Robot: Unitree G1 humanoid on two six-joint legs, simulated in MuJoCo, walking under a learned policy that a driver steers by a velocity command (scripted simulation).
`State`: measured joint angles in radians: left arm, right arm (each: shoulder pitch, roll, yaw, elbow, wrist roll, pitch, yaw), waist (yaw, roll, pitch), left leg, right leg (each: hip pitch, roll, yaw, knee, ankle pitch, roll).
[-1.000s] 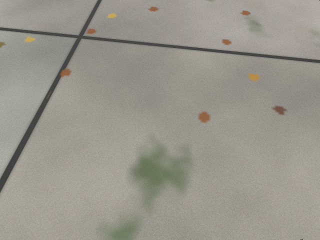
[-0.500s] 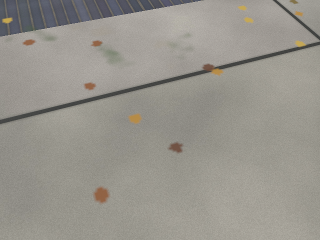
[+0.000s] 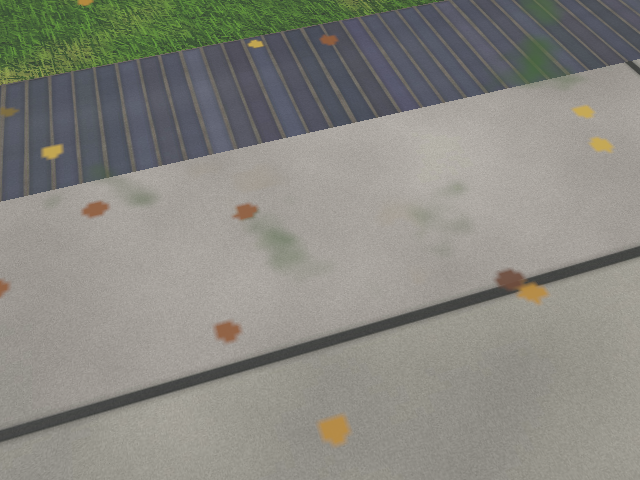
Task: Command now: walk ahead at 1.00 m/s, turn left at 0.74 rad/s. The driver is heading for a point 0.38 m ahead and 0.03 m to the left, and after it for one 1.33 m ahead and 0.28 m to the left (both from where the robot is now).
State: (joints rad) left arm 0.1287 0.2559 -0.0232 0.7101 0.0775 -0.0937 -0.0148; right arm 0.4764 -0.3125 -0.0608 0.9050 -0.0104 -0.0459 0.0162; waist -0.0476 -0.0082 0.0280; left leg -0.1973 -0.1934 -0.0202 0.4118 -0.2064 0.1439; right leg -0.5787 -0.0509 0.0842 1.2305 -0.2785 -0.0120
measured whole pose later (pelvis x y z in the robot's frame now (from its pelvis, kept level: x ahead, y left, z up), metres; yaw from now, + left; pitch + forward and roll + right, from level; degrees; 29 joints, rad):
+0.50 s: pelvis +0.47 +0.00 +0.00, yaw +26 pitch +2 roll -3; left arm 0.44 0.34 0.06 0.87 0.02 -0.11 0.00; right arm 0.08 -0.38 -0.07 0.65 -0.03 0.01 0.07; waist 0.05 0.06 0.00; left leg -0.76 0.06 0.03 1.19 -0.17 0.09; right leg -0.02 -0.01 -0.19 0.33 -0.33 0.03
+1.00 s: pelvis +0.87 +0.23 -0.01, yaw +27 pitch +0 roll +2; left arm 0.17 0.27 0.02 0.78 0.01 -0.02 -0.06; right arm 0.45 -0.28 -0.04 0.90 -0.02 -0.12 0.01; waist -0.04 -0.02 0.04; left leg 0.15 -0.10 0.21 0.18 -0.30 0.08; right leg -0.80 -0.11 -0.04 0.91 0.06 -0.09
